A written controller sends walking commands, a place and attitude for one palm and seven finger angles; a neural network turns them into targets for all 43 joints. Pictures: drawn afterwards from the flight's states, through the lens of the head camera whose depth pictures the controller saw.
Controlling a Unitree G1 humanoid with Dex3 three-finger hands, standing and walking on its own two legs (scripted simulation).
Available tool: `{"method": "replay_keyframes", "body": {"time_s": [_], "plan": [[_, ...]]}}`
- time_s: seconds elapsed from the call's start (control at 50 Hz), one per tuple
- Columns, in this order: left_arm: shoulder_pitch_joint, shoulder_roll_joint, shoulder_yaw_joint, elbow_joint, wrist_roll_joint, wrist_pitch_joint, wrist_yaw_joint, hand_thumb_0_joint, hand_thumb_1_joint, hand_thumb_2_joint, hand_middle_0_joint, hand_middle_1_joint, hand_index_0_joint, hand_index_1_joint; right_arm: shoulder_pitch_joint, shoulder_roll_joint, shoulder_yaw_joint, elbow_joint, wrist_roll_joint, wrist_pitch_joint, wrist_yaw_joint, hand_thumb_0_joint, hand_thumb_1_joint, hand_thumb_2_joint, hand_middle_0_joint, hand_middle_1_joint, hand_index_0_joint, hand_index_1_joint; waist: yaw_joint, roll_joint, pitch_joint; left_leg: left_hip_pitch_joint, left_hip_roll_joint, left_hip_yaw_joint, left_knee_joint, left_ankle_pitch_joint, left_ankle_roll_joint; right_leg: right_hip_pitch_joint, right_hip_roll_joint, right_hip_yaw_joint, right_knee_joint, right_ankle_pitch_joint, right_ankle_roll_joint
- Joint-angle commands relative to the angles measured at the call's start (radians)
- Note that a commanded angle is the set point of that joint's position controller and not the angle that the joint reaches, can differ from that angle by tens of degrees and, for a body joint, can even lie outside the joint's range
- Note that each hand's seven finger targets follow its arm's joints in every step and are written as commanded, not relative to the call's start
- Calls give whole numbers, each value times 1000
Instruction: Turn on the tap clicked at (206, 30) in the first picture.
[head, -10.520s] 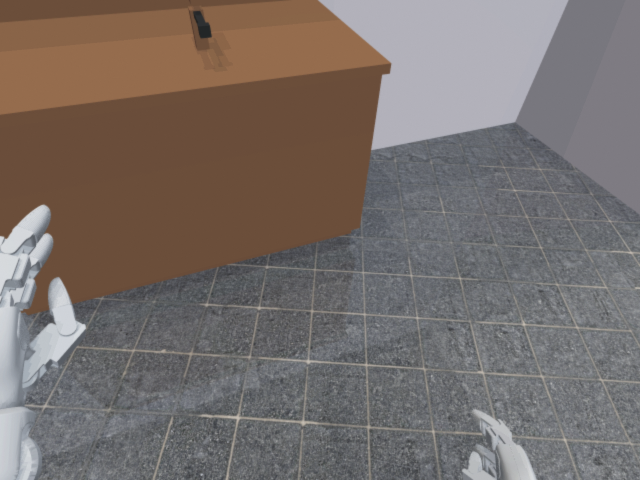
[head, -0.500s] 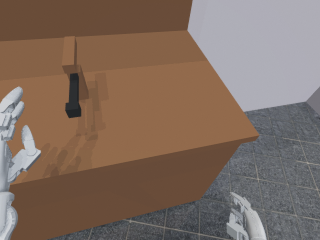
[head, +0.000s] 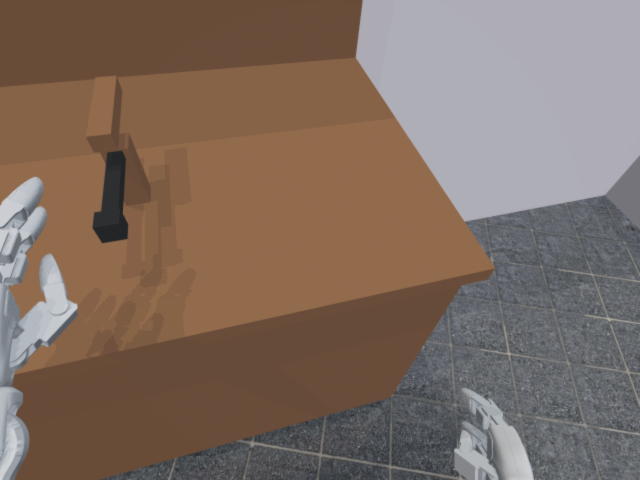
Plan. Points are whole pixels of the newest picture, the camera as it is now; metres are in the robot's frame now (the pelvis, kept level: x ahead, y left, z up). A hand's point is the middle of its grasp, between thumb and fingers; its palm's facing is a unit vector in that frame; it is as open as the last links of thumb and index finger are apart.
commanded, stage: come to a stop and stand still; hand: left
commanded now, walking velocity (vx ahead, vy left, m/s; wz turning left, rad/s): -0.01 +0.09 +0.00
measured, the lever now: (111, 225) +0.35 +0.29 +0.11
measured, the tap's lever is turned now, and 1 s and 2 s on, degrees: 0 0 0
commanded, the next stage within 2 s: look again from close up in 1.06 s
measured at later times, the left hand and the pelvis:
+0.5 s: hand (36, 246) +0.26 +0.28 +0.20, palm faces +0.50 -0.76 -0.43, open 7.4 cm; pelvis +0.00 -0.01 +0.00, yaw -2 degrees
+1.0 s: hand (45, 315) +0.21 +0.27 +0.16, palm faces +0.39 -0.85 -0.35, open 7.4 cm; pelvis -0.01 +0.02 +0.00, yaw -1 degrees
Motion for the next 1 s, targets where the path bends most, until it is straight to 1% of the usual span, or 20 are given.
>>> {"method": "replay_keyframes", "body": {"time_s": [0.0,0.14,0.24,0.32,0.34,0.36,0.38,0.42,0.46,0.5,0.54,0.56,0.58,0.64,0.66,0.7,0.78,0.82,0.96,0.98], "plan": [[-34,164,98,-209,-7,-63,13,0,900,900,-200,-300,-200,-300,-77,-140,-56,-164,7,-51,-11,0,-900,-900,200,300,200,300,-9,85,-178,66,88,-84,-71,71,12,18,-31,26,-52,136,-43],[-13,177,106,-219,-11,-54,33,0,900,900,-200,-300,-200,-300,-91,-139,-49,-146,4,-51,-35,0,-900,-900,200,300,200,300,-11,30,-176,64,33,-55,-15,77,10,4,-95,116,-74,208,-66],[-11,173,107,-204,-12,-46,41,0,900,900,-200,-300,-200,-300,-96,-145,-54,-141,8,-48,-46,0,-900,-900,200,300,200,300,-12,-11,-177,85,38,-64,-22,129,14,3,-98,104,-58,230,-61],[-7,161,95,-202,-8,-48,41,0,900,900,-200,-300,-200,-300,-96,-150,-53,-138,6,-44,-47,0,-900,-900,200,300,200,300,-9,16,-184,100,55,-76,-45,189,21,17,-80,69,-36,236,-49],[-918,910,653,-382,121,-139,29,0,900,900,-200,-300,-200,-300,9,-171,-83,-106,-64,-91,-53,0,-900,-900,200,300,200,300,54,-170,-67,-44,39,6,99,224,-4,-106,-84,144,-126,398,-27],[-618,519,376,26,35,-83,18,0,900,900,-200,-300,-200,-300,-69,-126,-69,-47,11,-60,-45,0,-900,-900,200,300,200,300,0,22,-114,63,38,-22,7,224,-21,-84,-160,103,-6,391,-116],[-417,286,195,55,30,-82,-4,0,900,900,-200,-300,-200,-300,-56,-161,-82,-88,-6,-72,-26,0,-900,-900,200,300,200,300,8,120,-231,171,39,-19,-14,270,-17,-45,-104,126,64,380,-103],[-186,154,75,-48,7,-79,-21,0,900,900,-200,-300,-200,-300,-56,-164,-85,-128,10,-86,4,0,-900,-900,200,300,200,300,12,167,-305,250,54,-15,-8,382,20,-35,-63,82,107,359,-41],[1,64,4,-127,0,-65,-24,0,900,900,-200,-300,-200,-300,-81,-146,-74,-155,21,-86,38,0,-900,-900,200,300,200,300,21,166,-309,239,86,-41,-24,432,36,-34,-32,19,149,243,-30],[43,145,66,-212,12,-52,-14,0,900,900,-200,-300,-200,-300,-92,-161,-66,-182,15,-76,41,0,-900,-900,200,300,200,300,19,67,-243,108,100,-46,-40,344,28,2,-25,-1,100,159,-30],[61,201,148,-183,9,-50,2,0,900,900,-200,-300,-200,-300,-98,-153,-56,-186,9,-67,17,0,-900,-900,200,300,200,300,10,-80,-189,33,59,-24,-31,146,5,0,-44,28,21,155,-36],[58,266,220,-188,9,-53,18,0,900,900,-200,-300,-200,-300,-106,-155,-53,-181,11,-57,2,0,-900,-900,200,300,200,300,9,-89,-188,44,47,-15,-38,103,0,-22,-51,42,12,145,-43],[47,218,196,-175,-3,-61,16,0,900,900,-200,-300,-200,-300,-98,-144,-47,-186,5,-53,-11,0,-900,-900,200,300,200,300,-2,-90,-183,36,40,-22,-48,77,2,-25,-56,41,10,118,-47],[-50,213,182,-211,-11,-79,20,0,900,900,-200,-300,-200,-300,-108,-139,-40,-185,2,-60,-37,0,-900,-900,200,300,200,300,-6,51,-152,46,41,-28,-88,-4,8,-53,-47,70,-8,58,-49],[-104,250,201,-248,-3,-82,26,0,900,900,-200,-300,-200,-300,-118,-145,-37,-180,0,-64,-43,0,-900,-900,200,300,200,300,-4,100,-155,58,49,-36,-105,-12,11,-54,-43,65,0,48,-48],[-129,196,144,-215,3,-84,25,0,900,900,-200,-300,-200,-300,-100,-142,-37,-174,-2,-79,-44,0,-900,-900,200,300,200,300,-1,126,-158,46,56,-43,-119,-55,17,-28,-33,45,-4,33,-46],[-138,140,70,-193,19,-86,20,0,900,900,-200,-300,-200,-300,-93,-151,-38,-147,-5,-105,-37,0,-900,-900,200,300,200,300,-2,60,-170,80,50,-53,-116,-67,16,-43,-29,38,-34,21,-44],[-136,134,54,-192,26,-88,20,0,900,900,-200,-300,-200,-300,-93,-152,-39,-142,-6,-108,-33,0,-900,-900,200,300,200,300,0,80,-160,63,52,-60,-130,-89,16,-42,-25,33,-40,8,-41],[-91,173,101,-168,29,-89,23,0,900,900,-200,-300,-200,-300,-100,-151,-38,-140,0,-93,-29,0,-900,-900,200,300,200,300,-1,66,-146,47,48,-72,-147,-33,6,-31,-19,21,-38,47,-41],[-89,148,83,-155,24,-90,19,0,900,900,-200,-300,-200,-300,-94,-148,-35,-140,-3,-88,-29,0,-900,-900,200,300,200,300,-1,63,-148,43,53,-77,-151,-26,6,-25,-18,14,-35,50,-39]]}}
